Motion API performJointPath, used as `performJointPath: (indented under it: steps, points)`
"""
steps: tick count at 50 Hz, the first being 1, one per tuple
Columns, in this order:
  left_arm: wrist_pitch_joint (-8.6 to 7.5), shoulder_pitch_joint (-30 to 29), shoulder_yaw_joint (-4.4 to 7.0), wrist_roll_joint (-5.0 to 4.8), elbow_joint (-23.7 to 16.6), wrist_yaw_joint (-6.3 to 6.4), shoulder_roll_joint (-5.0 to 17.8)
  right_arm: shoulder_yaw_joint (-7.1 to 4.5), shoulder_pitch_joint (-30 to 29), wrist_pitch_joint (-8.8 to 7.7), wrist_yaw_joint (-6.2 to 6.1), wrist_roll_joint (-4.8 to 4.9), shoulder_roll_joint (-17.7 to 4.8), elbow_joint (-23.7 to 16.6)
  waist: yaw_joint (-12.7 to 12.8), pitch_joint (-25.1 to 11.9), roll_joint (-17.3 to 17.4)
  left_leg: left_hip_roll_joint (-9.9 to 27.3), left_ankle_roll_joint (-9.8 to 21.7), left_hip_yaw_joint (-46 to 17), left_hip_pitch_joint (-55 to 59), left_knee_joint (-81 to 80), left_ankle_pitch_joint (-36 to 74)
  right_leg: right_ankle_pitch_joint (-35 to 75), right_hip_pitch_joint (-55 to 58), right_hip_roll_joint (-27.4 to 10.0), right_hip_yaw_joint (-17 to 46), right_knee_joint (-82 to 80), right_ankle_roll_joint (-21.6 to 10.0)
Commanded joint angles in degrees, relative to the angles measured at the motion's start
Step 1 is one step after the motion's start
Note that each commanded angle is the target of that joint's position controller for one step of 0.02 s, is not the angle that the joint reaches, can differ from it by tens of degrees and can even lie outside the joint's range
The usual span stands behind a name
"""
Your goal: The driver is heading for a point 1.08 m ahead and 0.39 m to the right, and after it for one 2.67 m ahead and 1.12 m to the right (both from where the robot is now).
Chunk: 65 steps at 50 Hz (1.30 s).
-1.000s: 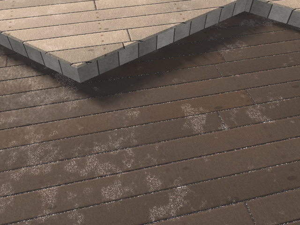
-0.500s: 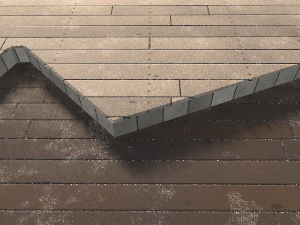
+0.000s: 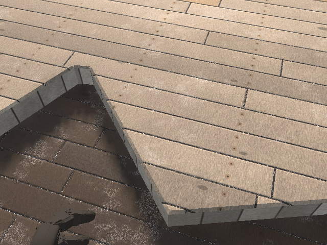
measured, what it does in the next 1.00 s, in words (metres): climbs, turning right: right foot, then left foot 0.13 m higher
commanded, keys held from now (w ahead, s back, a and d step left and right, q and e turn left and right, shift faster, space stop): w+e+shift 1.00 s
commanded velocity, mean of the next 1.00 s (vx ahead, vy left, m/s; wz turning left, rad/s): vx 1.00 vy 0.00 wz -0.70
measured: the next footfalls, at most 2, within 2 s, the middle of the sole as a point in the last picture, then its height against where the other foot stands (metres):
right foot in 0.14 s outside the picture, level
left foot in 0.56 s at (153, 164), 0.13 m higher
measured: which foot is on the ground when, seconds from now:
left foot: down 0.00-0.14, up 0.16-0.54, down 0.56-0.94, up 0.96-1.00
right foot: up 0.00-0.12, down 0.14-0.60, up 0.62-0.94, down 0.96-1.00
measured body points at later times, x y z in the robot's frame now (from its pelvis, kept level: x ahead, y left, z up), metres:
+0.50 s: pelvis +0.48 -0.09 +0.00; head +0.51 -0.10 +0.45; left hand +0.42 +0.19 -0.11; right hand +0.75 -0.32 -0.01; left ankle +0.60 +0.06 -0.56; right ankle +0.30 -0.14 -0.73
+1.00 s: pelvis +0.95 -0.24 +0.09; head +0.94 -0.26 +0.54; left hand +1.30 -0.15 +0.05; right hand +0.78 -0.49 -0.04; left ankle +0.82 +0.01 -0.46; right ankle +1.02 -0.30 -0.61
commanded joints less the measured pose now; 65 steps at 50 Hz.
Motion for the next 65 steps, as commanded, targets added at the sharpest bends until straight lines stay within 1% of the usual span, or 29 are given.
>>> performJointPath:
  steps: [1, 4, 7, 8, 9, 12, 15, 19, 20, 23, 26, 27, 29, 30, 31, 32, 34, 37, 40, 43, 45, 47, 48, 49, 50, 52, 56, 62, 65]
  points:
    - [-0.60, -5.60, 1.12, -1.09, -2.75, -0.26, 4.36, -1.79, 0.30, -2.34, 0.06, 0.17, -8.09, -2.39, -1.48, 3.14, 0.87, 14.11, 2.31, -4.38, -9.34, -11.05, 28.81, 10.87, 14.46, 3.95, -6.60, -9.73, -3.49]
    - [-0.78, 1.31, 2.83, -1.12, -0.69, 0.38, 7.48, -2.02, 0.61, -2.05, -1.45, -1.81, -10.80, -1.00, 2.44, -3.25, 6.55, 18.34, -0.13, -0.04, 5.05, 0.78, 63.36, -1.75, 18.36, 9.31, -8.83, -8.41, -7.22]
    - [0.22, 34.78, 6.55, -1.47, 9.35, 2.01, 14.07, -1.88, -8.02, -0.36, -2.88, -4.37, -10.64, -2.28, 20.76, -14.43, 3.63, 15.31, -2.24, 5.98, -8.95, 44.58, 62.71, -16.73, 49.07, 9.49, -5.38, -7.31, -11.09]
    - [0.46, 34.57, 8.22, -0.53, 10.12, 1.93, 20.11, 0.15, -3.82, -1.52, -1.74, -1.05, -2.11, -5.74, 12.79, -18.73, -21.76, 3.45, -8.32, 7.92, -35.37, 74.05, 7.55, -26.33, 65.25, -6.37, 29.79, -13.76, -21.65]
    - [0.85, 26.85, 7.65, -0.40, 8.99, 0.61, 15.78, 1.45, -3.08, -2.71, -1.41, -2.22, -3.65, -6.49, 10.00, -18.51, -12.90, 4.61, -7.15, 2.19, -46.73, 75.43, -4.33, -33.51, 64.43, -8.58, 47.89, -25.23, -24.87]
    - [0.48, 23.37, 5.83, -1.17, 10.67, 0.64, 7.41, 2.17, -16.47, -3.26, -0.56, -4.13, -4.54, -10.92, 7.44, -2.74, 4.12, 13.69, -7.49, 1.01, -44.92, 63.63, 1.67, -28.46, 40.07, -3.85, 31.79, -28.01, -20.82]
    - [-0.68, 24.15, 5.98, -1.81, 12.12, 1.30, 9.22, 3.86, -16.38, -0.50, 0.19, -5.71, -1.13, -13.33, 3.66, 0.26, -0.70, 14.97, -9.86, 4.61, -45.68, 63.66, -1.39, -19.16, 30.05, 1.33, 25.77, -30.11, -20.81]
    - [-1.53, 27.14, 5.93, -1.91, 12.38, 1.64, 8.99, 5.00, -29.56, 0.42, 0.03, -4.66, -0.30, -20.15, 5.52, 3.81, 2.62, 17.15, -11.43, 9.10, -56.13, 61.98, 1.29, -10.72, 26.22, 4.37, 21.02, -34.44, -19.79]
    - [-1.85, 29.04, 6.21, -1.10, 12.55, 2.16, 10.08, 5.79, -33.08, 0.46, -0.15, -4.51, 2.18, -23.22, 6.18, 4.07, -2.90, 17.24, -11.17, 9.67, -60.76, 67.85, -1.41, -5.31, 28.26, 2.21, 25.29, -33.59, -20.77]
    - [-0.73, 46.87, 5.92, -1.54, 17.78, 3.36, 8.05, 6.22, -43.81, 0.23, -0.22, -6.45, 1.88, -25.99, 15.51, 1.74, 4.59, 14.33, -9.45, 16.49, -85.86, 77.89, -18.05, 20.10, 59.35, 3.76, 24.08, -23.42, -20.30]
    - [-0.20, 58.97, 6.55, 0.86, 23.94, 6.74, 6.16, 8.32, -62.46, -4.10, 0.85, -3.35, 7.03, -37.46, 23.79, -0.21, -8.78, 13.91, -7.40, 11.69, -96.45, 64.86, -27.65, 43.32, 75.90, -1.15, 31.69, -19.67, -17.30]
    - [0.78, 46.40, 6.40, 0.25, 20.53, 6.84, 4.99, 9.75, -56.70, -3.93, 1.48, -1.69, 9.24, -37.59, 16.36, -2.56, -7.94, 11.65, -7.91, 12.66, -70.47, 44.91, -22.32, 45.26, 57.72, 1.96, 26.67, -24.50, -15.23]
    - [-1.23, 31.08, 7.35, -3.86, 14.48, 3.64, 12.44, 6.11, -15.62, -1.15, 0.69, 0.59, 7.06, -26.74, -5.81, -25.84, -9.09, 8.46, -6.39, 10.82, 10.26, 42.79, 0.14, 60.18, 13.71, 4.44, 21.61, -9.97, -14.58]
    - [-3.80, 19.76, 9.72, -5.92, 8.26, 0.99, 19.72, 0.52, 3.14, -0.50, -1.10, -1.20, -6.37, -22.50, -18.15, -38.02, 0.41, 19.29, -4.07, -5.97, 24.96, 34.76, -17.43, 55.31, 5.38, 11.87, 16.99, 14.32, -9.86]
    - [-5.84, 16.16, 7.65, -5.51, 3.90, -0.07, 9.79, -1.10, 3.19, -1.59, -1.02, -1.58, -9.72, -20.38, -13.39, -45.76, 18.20, 39.89, -0.22, -31.17, 30.26, 24.25, -13.24, -17.30, -0.60, 15.98, 14.52, 41.43, -7.66]
    - [-5.89, 7.68, 7.68, -3.77, 1.46, 0.04, 10.28, -1.71, 3.43, 0.07, -2.36, -2.32, -10.41, -18.03, -13.86, -40.11, 19.16, 39.21, -2.16, -35.82, 24.93, 19.48, 4.47, -19.52, -5.72, 13.83, 7.59, 52.31, -7.62]
    - [-3.76, 6.36, 6.86, -1.62, 1.74, 0.74, 2.85, -0.15, -3.72, -0.16, -3.48, -4.07, -2.86, -12.10, -5.31, -9.50, 7.13, 33.38, -4.40, -19.35, 7.28, 18.75, 12.82, -20.76, -17.15, 8.27, 2.69, 55.17, -7.94]
    - [1.36, 9.43, 4.10, -1.27, -1.01, 0.10, -7.23, 2.16, -6.16, -1.88, -2.00, -3.93, 9.01, -4.33, 6.04, -0.84, 9.76, 31.15, -6.08, -8.70, -5.08, 9.68, 4.57, -28.47, -22.62, 6.70, 2.42, 71.44, -10.01]
    - [4.50, 3.45, 4.75, -2.71, -6.38, -0.91, -0.05, 1.77, -21.04, -3.18, -1.20, -3.07, 6.98, -4.56, 13.81, 7.09, 9.29, 26.64, -10.98, 12.44, -23.21, -8.29, 9.82, -22.95, -8.51, 5.22, 1.20, 42.67, -9.71]
    - [5.31, 14.24, 5.84, -1.41, -1.30, -2.44, 4.11, 0.05, -21.00, -3.06, -3.16, -2.44, 2.26, -3.73, 18.83, -0.19, 2.30, 16.10, -7.81, 25.97, -26.93, -4.63, 31.61, -3.38, 23.12, 12.19, -12.86, 19.88, -9.00]
    - [4.54, 26.40, 7.28, -1.92, 2.49, -2.89, 8.15, -2.96, -20.28, -3.53, -3.16, -1.22, -9.15, -6.65, 22.89, -10.07, 3.92, 20.31, -5.87, 22.33, -18.34, 10.88, 53.58, 0.79, 40.00, 14.47, -14.15, 11.48, -7.76]
    - [4.89, 38.63, 8.60, -1.79, 7.66, -1.45, 10.90, -3.23, -22.34, -1.73, -2.53, -0.55, -9.04, -8.31, 27.39, -13.52, 1.29, 21.12, -6.59, 19.11, -17.65, 42.96, 45.33, -0.58, 51.52, 11.59, -8.60, -0.69, -13.43]
    - [4.89, 33.71, 9.62, -2.57, 7.55, -0.57, 12.51, -2.07, -21.18, -0.30, -2.17, -1.39, -4.34, -8.12, 25.38, -7.74, -8.76, 12.64, -7.46, 20.30, -25.48, 66.22, 3.15, -3.57, 51.25, 11.19, -5.52, -9.76, -17.81]
    - [4.84, 26.06, 9.41, -1.99, 6.45, -0.02, 15.03, 0.43, -17.59, 0.57, -1.27, -3.52, 3.08, -10.26, 16.32, 0.50, -14.21, 10.42, -7.32, 17.13, -40.05, 88.17, -17.32, -1.56, 44.60, 12.96, -0.48, 1.99, -17.59]
    - [4.48, 19.85, 8.19, -1.59, 2.47, 0.38, 16.12, 1.16, -5.82, 0.19, -0.88, -3.17, 3.09, -16.91, 4.47, -9.59, -14.06, 10.39, -8.79, 6.88, -51.45, 87.07, -15.32, -3.52, 54.97, 4.56, 23.98, -5.59, -24.76]
    - [3.37, 17.59, 8.37, -0.68, 0.10, 1.40, 13.89, 1.00, -11.51, -1.88, -1.08, -4.53, -4.99, -17.98, 5.68, -2.90, -2.47, 13.77, -10.38, 3.19, -55.65, 77.26, -7.08, -28.00, 45.96, -2.56, 42.49, -27.20, -26.21]
    - [-1.61, 19.11, 5.99, -0.94, 4.58, 2.55, 11.41, 1.82, -14.40, 1.34, -1.11, -4.16, -5.11, -16.73, 2.05, 2.99, 7.71, 21.22, -12.83, 3.97, -43.79, 59.43, -2.64, -20.13, 21.57, -1.18, 28.48, -29.51, -22.10]
    - [-4.38, 24.91, 5.43, -2.34, 9.59, 0.61, 9.86, 3.97, -28.30, 1.26, 1.27, -0.48, 0.88, -18.97, 9.68, 5.93, 4.76, 19.90, -6.00, 12.87, -34.19, 24.25, 25.30, 5.66, 27.91, 4.47, 4.92, -39.13, -12.73]
    - [-4.56, 24.65, 5.74, -1.52, 11.40, 1.09, 12.35, 2.91, -24.96, 0.79, 1.54, -0.03, -0.80, -16.47, 7.69, 2.13, 0.81, 13.87, -3.13, 15.35, -32.13, 18.26, 25.69, 31.82, 43.79, 2.57, -2.72, -35.77, -9.72]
